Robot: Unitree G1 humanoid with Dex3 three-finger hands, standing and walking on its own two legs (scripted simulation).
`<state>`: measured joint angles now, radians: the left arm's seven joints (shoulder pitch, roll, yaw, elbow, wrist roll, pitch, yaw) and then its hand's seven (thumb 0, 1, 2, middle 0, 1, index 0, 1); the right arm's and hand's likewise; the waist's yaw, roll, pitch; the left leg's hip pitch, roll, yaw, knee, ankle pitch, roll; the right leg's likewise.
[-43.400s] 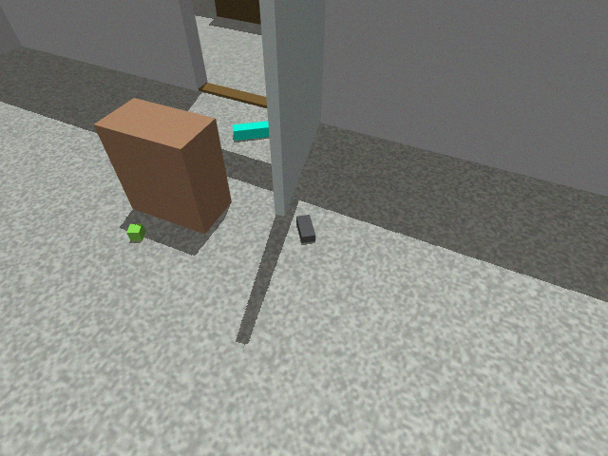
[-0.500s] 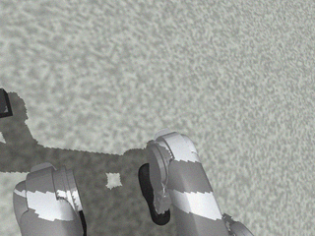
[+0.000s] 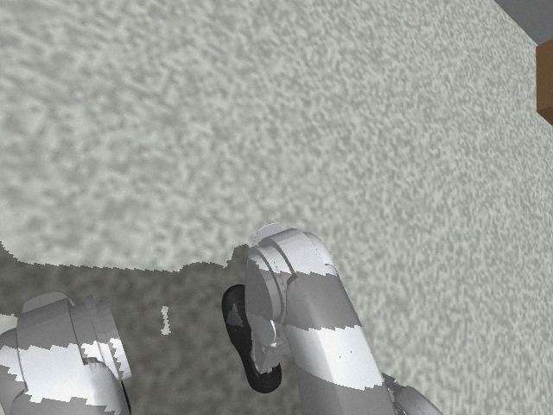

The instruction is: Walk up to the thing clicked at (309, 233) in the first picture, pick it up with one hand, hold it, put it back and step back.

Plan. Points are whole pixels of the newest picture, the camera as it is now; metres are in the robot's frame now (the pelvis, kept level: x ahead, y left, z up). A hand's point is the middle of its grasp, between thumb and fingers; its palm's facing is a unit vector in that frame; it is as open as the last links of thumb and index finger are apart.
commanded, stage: rest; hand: left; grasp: from above
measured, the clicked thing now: out of the picture +0.46 +0.33 -0.27
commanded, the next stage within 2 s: open in 0.54 s
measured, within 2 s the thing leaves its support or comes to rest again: rests again in 0.20 s
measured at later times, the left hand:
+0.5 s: hand out of the picture +0.45 +0.31 -0.25, palm faces -0.45 -0.14 -0.88, open 8.9 cm
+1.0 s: hand out of the picture +0.45 +0.32 -0.25, palm faces -0.44 -0.13 -0.89, open 10.2 cm
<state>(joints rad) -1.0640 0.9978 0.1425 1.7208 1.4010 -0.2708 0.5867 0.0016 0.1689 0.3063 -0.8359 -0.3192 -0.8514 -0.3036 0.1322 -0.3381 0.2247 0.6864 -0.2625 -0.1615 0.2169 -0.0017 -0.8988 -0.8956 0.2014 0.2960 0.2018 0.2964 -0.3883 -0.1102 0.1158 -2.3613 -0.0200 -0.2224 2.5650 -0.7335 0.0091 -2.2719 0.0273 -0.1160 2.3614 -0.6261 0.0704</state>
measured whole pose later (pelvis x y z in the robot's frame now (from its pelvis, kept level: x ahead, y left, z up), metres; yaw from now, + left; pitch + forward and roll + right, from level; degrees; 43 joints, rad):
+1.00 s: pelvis -0.01 +0.00 +0.00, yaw -2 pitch +27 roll -16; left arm -1.09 1.08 0.11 1.77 1.36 -0.27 0.62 -0.01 0.08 0.49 -0.61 -0.48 -0.62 -0.47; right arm 0.11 -0.36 0.31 0.63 -0.26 -0.22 0.24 0.00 -0.90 -0.90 0.20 0.30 0.20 0.30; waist -0.41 -0.15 0.19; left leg -2.34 -0.01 -0.26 2.57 -0.73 0.01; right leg -2.24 0.04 -0.14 2.34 -0.60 0.08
